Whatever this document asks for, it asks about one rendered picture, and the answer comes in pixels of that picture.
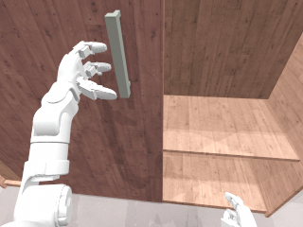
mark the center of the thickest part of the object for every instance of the left robot hand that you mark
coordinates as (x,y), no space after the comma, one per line
(71,70)

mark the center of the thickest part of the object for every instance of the robot left forearm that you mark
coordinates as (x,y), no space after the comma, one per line
(50,136)

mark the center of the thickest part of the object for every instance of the right robot hand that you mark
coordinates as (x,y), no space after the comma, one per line
(243,216)

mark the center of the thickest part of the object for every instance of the left robot upper arm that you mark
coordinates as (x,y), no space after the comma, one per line
(45,205)

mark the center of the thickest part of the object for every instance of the wardrobe door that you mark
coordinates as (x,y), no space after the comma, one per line
(116,146)
(7,173)

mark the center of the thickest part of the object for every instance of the handle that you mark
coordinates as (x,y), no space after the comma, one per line
(114,32)

